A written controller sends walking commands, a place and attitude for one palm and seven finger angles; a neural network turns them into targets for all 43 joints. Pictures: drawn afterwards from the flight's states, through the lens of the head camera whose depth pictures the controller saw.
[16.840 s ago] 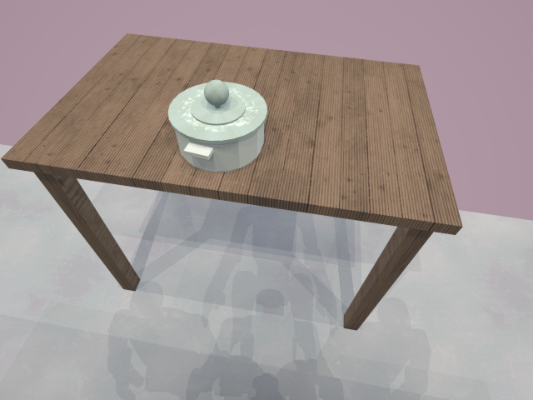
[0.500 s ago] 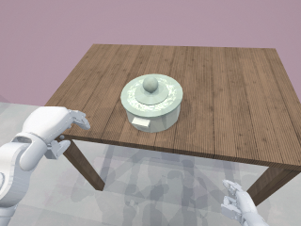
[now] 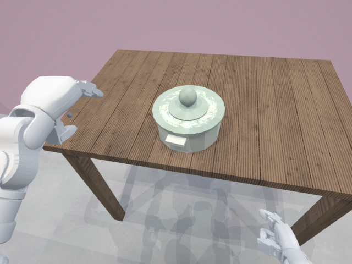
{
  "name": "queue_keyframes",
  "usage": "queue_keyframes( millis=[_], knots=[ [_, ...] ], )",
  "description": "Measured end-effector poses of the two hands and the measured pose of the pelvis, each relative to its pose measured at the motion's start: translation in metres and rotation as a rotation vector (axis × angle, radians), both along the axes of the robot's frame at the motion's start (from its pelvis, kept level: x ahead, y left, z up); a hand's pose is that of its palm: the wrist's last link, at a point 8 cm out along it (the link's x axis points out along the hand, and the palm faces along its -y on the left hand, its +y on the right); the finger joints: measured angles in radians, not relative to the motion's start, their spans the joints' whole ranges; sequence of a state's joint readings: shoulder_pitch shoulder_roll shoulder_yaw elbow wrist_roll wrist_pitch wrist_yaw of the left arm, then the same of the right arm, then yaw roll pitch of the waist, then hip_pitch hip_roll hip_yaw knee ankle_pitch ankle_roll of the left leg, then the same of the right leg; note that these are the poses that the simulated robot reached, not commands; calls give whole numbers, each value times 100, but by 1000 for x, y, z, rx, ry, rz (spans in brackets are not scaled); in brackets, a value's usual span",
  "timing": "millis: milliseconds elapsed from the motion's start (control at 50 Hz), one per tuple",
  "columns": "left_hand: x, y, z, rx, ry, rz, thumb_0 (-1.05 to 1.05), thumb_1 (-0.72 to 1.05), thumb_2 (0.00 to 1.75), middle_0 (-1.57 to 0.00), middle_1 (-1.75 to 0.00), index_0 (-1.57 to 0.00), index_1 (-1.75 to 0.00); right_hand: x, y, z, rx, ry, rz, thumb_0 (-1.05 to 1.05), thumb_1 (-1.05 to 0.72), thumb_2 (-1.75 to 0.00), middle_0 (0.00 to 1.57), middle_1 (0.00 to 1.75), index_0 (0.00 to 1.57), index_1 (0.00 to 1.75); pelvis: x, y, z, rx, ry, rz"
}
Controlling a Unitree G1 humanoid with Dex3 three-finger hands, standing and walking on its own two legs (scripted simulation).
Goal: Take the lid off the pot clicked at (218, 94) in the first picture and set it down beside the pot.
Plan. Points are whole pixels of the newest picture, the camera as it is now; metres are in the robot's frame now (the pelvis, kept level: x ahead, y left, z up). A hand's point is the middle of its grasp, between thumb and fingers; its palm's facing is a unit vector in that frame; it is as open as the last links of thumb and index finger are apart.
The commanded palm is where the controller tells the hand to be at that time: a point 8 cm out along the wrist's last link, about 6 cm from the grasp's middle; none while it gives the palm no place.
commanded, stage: move the open hand above the knob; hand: left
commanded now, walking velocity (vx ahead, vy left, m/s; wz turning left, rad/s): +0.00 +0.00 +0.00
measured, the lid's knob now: (187, 96) +0.51 +0.04 +0.10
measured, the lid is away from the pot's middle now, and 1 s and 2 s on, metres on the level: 0.00 0.00 0.00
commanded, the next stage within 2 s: none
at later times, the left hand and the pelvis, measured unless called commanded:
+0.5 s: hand (133, 112) +0.37 +0.14 +0.17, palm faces -0.08 +0.07 -0.99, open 10.3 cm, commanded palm +0.35 +0.15 +0.25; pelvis +0.01 -0.02 +0.00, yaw -1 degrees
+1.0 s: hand (153, 89) +0.44 +0.11 +0.18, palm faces -0.14 -0.06 -0.99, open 10.4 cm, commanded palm +0.41 +0.11 +0.25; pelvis +0.04 -0.05 +0.00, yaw -1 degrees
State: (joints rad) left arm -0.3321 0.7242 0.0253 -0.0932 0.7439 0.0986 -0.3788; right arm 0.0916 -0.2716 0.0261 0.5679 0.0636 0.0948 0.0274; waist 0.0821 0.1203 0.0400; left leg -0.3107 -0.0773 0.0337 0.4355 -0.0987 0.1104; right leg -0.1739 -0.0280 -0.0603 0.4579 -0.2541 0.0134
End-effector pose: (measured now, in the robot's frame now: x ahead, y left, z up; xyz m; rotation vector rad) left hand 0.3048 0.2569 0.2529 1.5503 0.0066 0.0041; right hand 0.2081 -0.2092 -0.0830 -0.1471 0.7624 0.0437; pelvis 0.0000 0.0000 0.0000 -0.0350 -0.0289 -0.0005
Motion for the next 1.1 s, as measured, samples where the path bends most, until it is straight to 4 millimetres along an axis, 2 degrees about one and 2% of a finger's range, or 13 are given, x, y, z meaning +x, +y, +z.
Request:
queue_keyframes(
  millis=[140,200,300,380,460,520,620,760,820,920,980,1060,1100],
  knots=[
    [11,-50,-38,-4,102,-149,0,-37,154,-84,-8,-84,-8,2,5,-1,9,-11,3,1,-91,-90,20,30,20,30,-1,1,-2,9,-4,-5],
    [22,-59,-22,74,51,-190,0,-37,154,-85,-9,-85,-8,1,4,-2,-5,-9,3,1,-91,-90,20,30,20,30,-1,-1,-2,8,-3,-5],
    [43,-46,9,1,-35,-59,0,-37,154,-84,-8,-85,-8,-6,0,-9,35,33,-9,1,-91,-90,20,30,20,30,3,-4,-1,9,18,-10],
    [43,-72,-18,-70,47,-86,0,-37,154,-84,-8,-84,-8,-10,-5,-12,72,54,-16,1,-91,-90,20,30,20,30,8,-6,-1,16,21,-14],
    [41,-109,-38,18,107,-228,0,-37,154,-84,-8,-84,-8,-8,-12,-12,43,48,-26,1,-91,-90,20,30,20,30,10,-12,-1,21,9,-18],
    [56,-108,-19,93,56,-221,0,-37,154,-85,-9,-85,-8,-8,-21,-12,20,48,-34,1,-91,-90,20,30,20,30,10,-18,-1,22,8,-16],
    [76,-88,9,-27,-11,-50,0,-37,154,-84,-8,-85,-8,-10,-34,-16,54,76,-49,1,-91,-90,20,30,20,30,16,-27,0,26,30,-17],
    [76,-142,-43,6,168,-175,0,-37,154,-84,-8,-84,-8,-1,-50,-16,43,86,-56,1,-91,-90,20,30,20,30,22,-39,0,34,21,-8],
    [89,-152,-27,93,123,-218,0,-37,154,-85,-8,-85,-8,4,-58,-15,15,67,-66,1,-91,-90,20,30,20,30,24,-45,0,36,20,-10],
    [120,-130,10,-19,42,-55,0,-37,154,-84,-8,-85,-8,4,-68,-17,42,85,-84,1,-91,-90,20,30,20,30,32,-53,1,43,47,-17],
    [121,-134,-5,-43,103,-16,0,-37,154,-84,-8,-84,-8,5,-72,-19,73,97,-90,1,-91,-90,20,30,20,30,38,-55,1,45,57,-17],
    [116,-166,-40,-8,222,-123,0,-37,154,-84,-8,-84,-8,12,-77,-20,57,114,-94,1,-91,-90,20,30,20,30,42,-56,0,46,48,-15],
    [119,-175,-38,32,221,-181,0,-37,154,-84,-8,-84,-8,15,-80,-19,30,107,-99,1,-91,-90,20,30,20,30,42,-58,0,47,40,-18]
  ],
)
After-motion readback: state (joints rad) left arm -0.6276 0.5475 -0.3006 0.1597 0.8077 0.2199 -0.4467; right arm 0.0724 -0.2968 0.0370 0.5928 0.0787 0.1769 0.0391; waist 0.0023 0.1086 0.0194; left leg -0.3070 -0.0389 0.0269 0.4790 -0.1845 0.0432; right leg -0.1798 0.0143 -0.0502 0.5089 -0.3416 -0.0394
